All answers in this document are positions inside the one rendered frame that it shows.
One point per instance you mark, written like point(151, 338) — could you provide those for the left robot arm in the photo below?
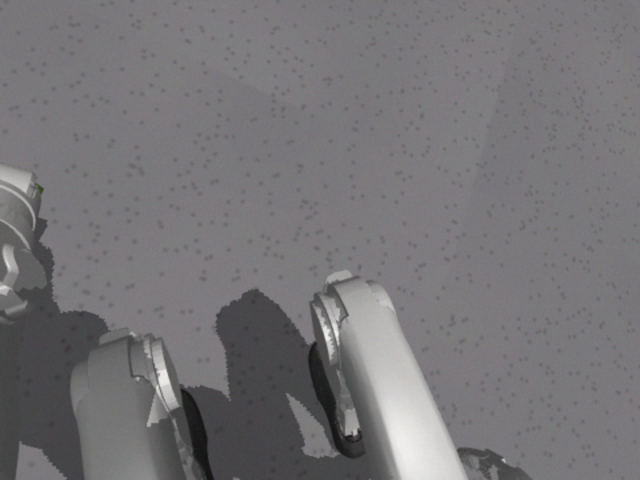
point(23, 289)

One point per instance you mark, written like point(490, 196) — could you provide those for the left robot foot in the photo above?
point(198, 434)

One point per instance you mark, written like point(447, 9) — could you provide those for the right robot hand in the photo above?
point(490, 464)

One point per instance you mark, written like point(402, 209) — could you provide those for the right robot foot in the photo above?
point(350, 446)

